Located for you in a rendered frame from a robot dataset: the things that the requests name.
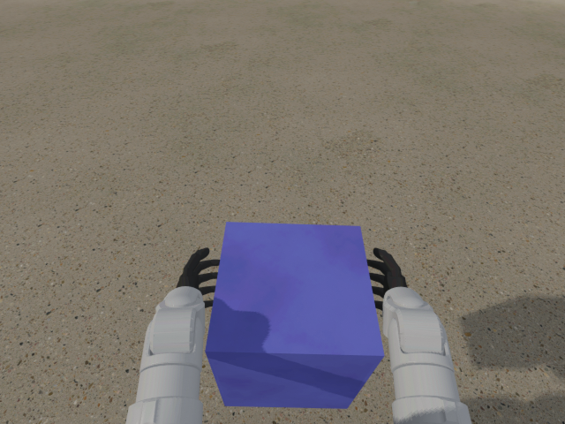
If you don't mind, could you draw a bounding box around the robot left hand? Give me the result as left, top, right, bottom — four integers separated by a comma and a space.
177, 247, 220, 308

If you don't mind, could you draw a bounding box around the robot left forearm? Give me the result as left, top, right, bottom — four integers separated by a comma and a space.
125, 286, 205, 424

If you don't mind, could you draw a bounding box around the robot right forearm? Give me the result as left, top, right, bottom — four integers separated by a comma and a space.
382, 287, 471, 424

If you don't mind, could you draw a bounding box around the carton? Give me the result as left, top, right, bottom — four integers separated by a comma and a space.
205, 222, 385, 409

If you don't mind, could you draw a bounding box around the robot right hand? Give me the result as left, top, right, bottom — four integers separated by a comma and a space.
367, 248, 408, 311

